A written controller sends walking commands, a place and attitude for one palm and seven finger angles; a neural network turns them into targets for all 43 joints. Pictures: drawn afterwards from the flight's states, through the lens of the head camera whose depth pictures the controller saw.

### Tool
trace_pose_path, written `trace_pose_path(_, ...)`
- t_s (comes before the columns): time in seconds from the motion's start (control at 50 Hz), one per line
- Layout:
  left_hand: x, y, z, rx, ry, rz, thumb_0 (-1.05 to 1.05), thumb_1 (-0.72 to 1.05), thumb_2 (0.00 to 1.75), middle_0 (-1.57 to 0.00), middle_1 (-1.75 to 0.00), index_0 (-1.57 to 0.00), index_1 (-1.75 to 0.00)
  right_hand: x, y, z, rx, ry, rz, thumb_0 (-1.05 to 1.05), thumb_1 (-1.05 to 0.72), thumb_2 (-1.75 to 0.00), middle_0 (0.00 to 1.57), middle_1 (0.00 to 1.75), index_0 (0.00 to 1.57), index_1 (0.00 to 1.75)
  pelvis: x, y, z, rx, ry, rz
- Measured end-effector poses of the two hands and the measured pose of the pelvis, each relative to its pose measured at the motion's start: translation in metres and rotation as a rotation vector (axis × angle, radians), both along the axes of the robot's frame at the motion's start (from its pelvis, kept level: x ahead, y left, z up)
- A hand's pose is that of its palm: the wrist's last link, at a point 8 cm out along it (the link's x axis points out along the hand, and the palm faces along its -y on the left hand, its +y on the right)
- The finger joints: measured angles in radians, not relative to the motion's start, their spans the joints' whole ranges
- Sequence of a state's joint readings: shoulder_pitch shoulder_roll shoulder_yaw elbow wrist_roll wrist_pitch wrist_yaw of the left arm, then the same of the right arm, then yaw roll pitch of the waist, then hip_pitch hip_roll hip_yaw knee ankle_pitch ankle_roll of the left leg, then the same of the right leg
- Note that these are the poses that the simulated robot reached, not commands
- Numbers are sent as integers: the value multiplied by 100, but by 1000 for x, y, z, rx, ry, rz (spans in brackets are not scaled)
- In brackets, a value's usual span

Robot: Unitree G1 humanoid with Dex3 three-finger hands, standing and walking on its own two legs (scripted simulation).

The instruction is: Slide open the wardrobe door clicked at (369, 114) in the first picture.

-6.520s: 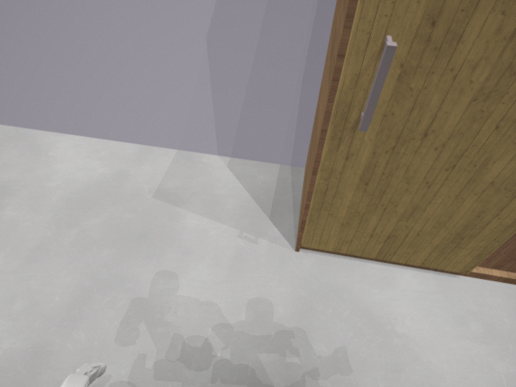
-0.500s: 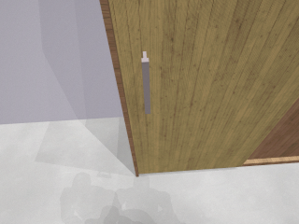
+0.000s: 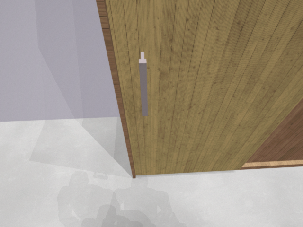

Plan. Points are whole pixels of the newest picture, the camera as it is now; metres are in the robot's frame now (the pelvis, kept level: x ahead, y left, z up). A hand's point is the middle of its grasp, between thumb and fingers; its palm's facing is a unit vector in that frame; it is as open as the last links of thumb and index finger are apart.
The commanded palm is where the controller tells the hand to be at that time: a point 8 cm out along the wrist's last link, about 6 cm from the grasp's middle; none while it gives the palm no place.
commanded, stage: look again from close up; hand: left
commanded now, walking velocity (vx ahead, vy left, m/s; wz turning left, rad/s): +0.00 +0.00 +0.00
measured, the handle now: (143, 86) +0.51 +0.06 +0.08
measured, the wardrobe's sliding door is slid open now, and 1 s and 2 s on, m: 0.00 0.00 0.00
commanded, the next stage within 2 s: raise the hand with hooked fingers in 0.20 s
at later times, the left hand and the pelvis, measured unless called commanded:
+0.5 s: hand (82, 200) +0.19 +0.19 -0.01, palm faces +0.26 -0.96 -0.13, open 7.6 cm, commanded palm +0.10 +0.24 -0.05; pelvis -0.02 +0.00 -0.01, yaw +2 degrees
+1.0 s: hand (70, 201) +0.17 +0.21 +0.01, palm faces +0.01 -1.00 -0.09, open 10.3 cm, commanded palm +0.13 +0.28 +0.01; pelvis -0.05 +0.01 -0.07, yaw +3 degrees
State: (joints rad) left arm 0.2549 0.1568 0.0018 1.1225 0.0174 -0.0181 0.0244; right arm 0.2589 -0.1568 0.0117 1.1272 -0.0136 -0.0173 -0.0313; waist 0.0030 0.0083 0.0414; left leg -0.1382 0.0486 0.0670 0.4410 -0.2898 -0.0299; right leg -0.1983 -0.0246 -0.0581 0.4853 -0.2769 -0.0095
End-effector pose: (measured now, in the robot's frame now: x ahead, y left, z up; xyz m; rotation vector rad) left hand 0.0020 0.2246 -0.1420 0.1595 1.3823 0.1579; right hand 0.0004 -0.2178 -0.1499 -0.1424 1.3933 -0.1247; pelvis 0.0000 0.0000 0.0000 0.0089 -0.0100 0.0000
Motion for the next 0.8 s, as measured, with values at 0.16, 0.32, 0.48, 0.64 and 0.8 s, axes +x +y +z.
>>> trace_pose_path(0.16, 2, -2, 0, 1, -12, 1, 1, 91, 90, -20, -30, -20, -30, 1, -3, 1, -4, -5, 0, 1, -91, -90, 20, 30, 20, 30, -1, -3, 0, -1, -4, 0)
trace_pose_path(0.32, 2, -2, 0, 7, -23, 1, 1, 91, 90, -20, -30, -20, -30, -3, -4, 1, -2, -1, 0, 1, -91, -90, 20, 30, 20, 30, -4, -4, 0, -7, -1, 3)
trace_pose_path(0.48, 136, 13, 129, 94, -954, 63, 3, 87, 87, -20, -34, -20, -34, 67, -25, 23, -85, -494, 10, 2, -91, -90, 20, 30, 20, 30, -17, 4, -8, 1, 23, 34)
trace_pose_path(0.64, 158, 1, 141, -109, -1446, -101, 1, 71, 81, -21, -44, -21, -43, 148, -37, 61, -126, -855, 139, 2, -90, -90, 20, 30, 20, 30, -39, -3, -45, 12, 145, 10)
trace_pose_path(0.8, 87, 34, 100, -1, -1251, 18, 2, 52, 73, -23, -55, -23, -55, 183, -14, 55, -123, -909, 264, 1, -90, -90, 20, 30, 20, 30, -46, 0, -69, -23, 174, 50)
